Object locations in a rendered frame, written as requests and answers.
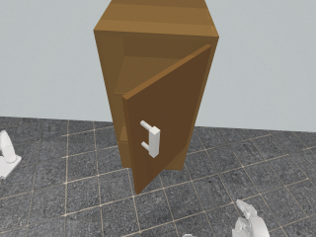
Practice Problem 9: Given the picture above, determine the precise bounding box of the left robot hand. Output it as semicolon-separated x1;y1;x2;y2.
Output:
0;130;22;180

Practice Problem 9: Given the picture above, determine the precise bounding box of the cupboard door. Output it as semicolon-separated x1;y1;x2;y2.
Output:
121;44;212;195

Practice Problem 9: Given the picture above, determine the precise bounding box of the right robot hand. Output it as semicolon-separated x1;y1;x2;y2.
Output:
232;199;271;237

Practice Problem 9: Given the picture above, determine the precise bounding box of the handle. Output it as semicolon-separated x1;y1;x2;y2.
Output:
140;120;161;158

